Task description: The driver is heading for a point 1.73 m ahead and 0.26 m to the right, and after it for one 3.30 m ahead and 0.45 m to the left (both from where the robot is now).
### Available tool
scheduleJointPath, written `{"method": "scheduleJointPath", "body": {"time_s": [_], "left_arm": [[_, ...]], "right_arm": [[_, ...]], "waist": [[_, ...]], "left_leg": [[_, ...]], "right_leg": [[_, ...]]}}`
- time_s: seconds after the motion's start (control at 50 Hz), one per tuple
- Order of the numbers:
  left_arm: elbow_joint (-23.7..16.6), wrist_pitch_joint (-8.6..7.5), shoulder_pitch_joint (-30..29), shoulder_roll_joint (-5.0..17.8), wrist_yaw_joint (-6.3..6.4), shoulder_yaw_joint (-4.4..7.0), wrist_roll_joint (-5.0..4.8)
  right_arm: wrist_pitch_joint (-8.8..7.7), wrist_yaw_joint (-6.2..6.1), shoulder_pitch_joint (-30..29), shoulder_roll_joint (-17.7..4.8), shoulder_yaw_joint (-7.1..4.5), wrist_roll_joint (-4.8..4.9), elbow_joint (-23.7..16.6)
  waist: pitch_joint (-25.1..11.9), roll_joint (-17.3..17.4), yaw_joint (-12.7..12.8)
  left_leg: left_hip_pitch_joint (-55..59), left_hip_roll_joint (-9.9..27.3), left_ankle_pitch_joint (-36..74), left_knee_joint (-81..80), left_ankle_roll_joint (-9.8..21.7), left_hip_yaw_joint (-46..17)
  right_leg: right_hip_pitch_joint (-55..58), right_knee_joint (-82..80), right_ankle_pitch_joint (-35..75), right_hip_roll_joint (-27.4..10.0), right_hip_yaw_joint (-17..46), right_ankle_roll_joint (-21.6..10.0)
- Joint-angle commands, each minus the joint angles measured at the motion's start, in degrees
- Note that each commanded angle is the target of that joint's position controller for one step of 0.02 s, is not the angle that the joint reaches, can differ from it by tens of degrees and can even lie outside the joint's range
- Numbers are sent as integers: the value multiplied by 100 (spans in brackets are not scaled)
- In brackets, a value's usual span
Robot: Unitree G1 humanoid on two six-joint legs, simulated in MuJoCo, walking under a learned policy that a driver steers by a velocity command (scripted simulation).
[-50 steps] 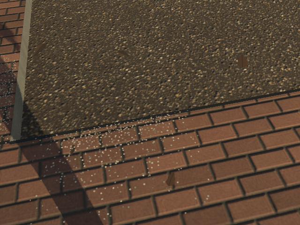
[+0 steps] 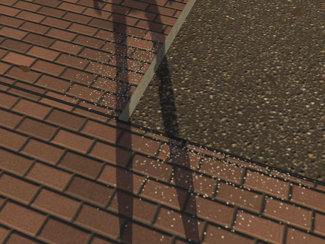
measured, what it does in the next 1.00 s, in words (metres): steps on the spot: right foot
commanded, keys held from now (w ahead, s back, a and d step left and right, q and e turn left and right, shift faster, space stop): no key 1.00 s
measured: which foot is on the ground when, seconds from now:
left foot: down 0.00-1.00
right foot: down 0.00-0.00, up 0.02-0.32, down 0.34-1.00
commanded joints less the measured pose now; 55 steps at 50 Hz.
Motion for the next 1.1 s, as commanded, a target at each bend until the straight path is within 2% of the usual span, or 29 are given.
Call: {"method": "scheduleJointPath", "body": {"time_s": [0.02,0.04,0.06,0.08,0.1,0.12,0.16,0.2,0.26,0.3,0.32,0.34,0.36,0.38,0.4,0.42,0.48,0.64,0.84,1.1], "left_arm": [[-417,-147,141,201,-87,-40,308],[-439,-130,-309,621,-18,97,196],[-408,-87,-361,748,-4,150,64],[-295,-43,-243,706,25,166,48],[-213,4,-171,738,61,187,94],[-159,32,-58,717,70,193,119],[-73,35,162,532,52,139,91],[-79,29,56,343,36,46,86],[-136,20,-81,378,12,10,80],[-41,-6,124,346,-10,-8,86],[5,-33,227,325,-29,-36,153],[6,-58,285,520,-20,-20,236],[-19,-61,257,900,2,46,216],[77,-78,77,774,-31,45,144],[3,-116,-52,505,-68,-23,153],[50,-151,-58,419,-65,-51,198],[144,-247,70,365,-40,-94,181],[341,-219,130,315,36,-143,152],[766,-199,171,234,35,-165,132],[1296,-177,318,198,79,-193,117]], "right_arm": [[-102,-117,376,-1357,-317,-153,-387],[-219,-83,591,-966,-229,-290,-314],[-310,-68,393,-830,-152,-298,-217],[-359,-75,96,-791,-144,-228,-175],[-381,-86,-122,-720,-108,-154,-171],[-389,-108,-269,-660,-65,-138,-145],[-393,-133,-390,-477,2,-171,-84],[-383,-137,-417,-429,15,-169,-12],[-347,-114,-255,-519,4,-180,165],[-347,-97,-378,-413,68,-132,256],[-364,-84,-310,-315,112,-101,352],[-411,-73,-103,-213,147,-161,442],[-454,-35,113,-265,124,-242,480],[-445,-47,86,-198,133,-253,503],[-418,-70,-189,-373,103,-242,541],[-389,-100,-291,-362,82,-206,543],[-312,-146,-201,-261,83,-188,654],[-353,-188,17,-199,57,-152,1109],[-355,-265,169,-243,43,-122,1719],[-346,-305,188,-194,84,-103,2387]], "waist": [[-992,1892,-36],[-1228,1285,-529],[-978,1073,-398],[-820,967,-265],[-695,943,-208],[-663,919,-107],[-758,879,8],[-716,908,-85],[-644,926,-248],[-564,830,-81],[-507,672,24],[-583,373,-62],[-541,-256,-357],[-479,-757,-417],[-281,-545,-228],[-279,-468,-200],[-254,-283,-164],[-231,97,-124],[-176,102,-152],[-90,79,-162]], "left_leg": [[2036,2056,4116,-767,1428,-2476],[1500,2221,3679,-856,1992,-2459],[1276,1866,3212,-925,1812,-2001],[1141,1537,2715,-959,1517,-1677],[1016,1408,2636,-981,1360,-1519],[755,1299,2921,-984,1331,-1336],[638,1112,2885,-988,1289,-1069],[628,1021,2521,-953,1249,-1004],[612,1158,1970,-941,1372,-1322],[404,1070,1416,-882,1239,-1391],[196,937,1047,-867,1011,-1337],[-16,700,562,-755,700,-1234],[-140,322,24,-597,457,-904],[263,64,-144,-635,240,-565],[415,55,-36,-490,165,-554],[457,73,88,-421,197,-546],[379,130,399,-449,273,-625],[377,133,647,-475,181,-598],[550,150,893,-515,144,-557],[598,115,911,-607,120,-456]], "right_leg": [[-1782,1837,-1948,271,34,166],[-1731,2693,-2228,235,717,255],[-1734,3026,-1955,193,851,228],[-1762,3008,-1609,181,890,209],[-1737,2952,-1288,166,934,236],[-1465,2995,-981,218,916,275],[-1074,2587,-602,270,857,317],[-750,1739,-511,260,816,302],[-349,856,-615,327,751,238],[177,-141,60,389,685,130],[632,-879,932,376,727,38],[1084,-915,1807,85,1106,-77],[1090,-675,2240,-203,1261,-286],[389,-747,1018,-143,1276,-513],[101,-880,466,7,1213,-472],[33,-914,340,58,1161,-368],[156,-804,534,172,1031,-232],[296,-722,639,271,955,-266],[349,-800,818,373,872,-274],[388,-907,854,453,815,-283]]}}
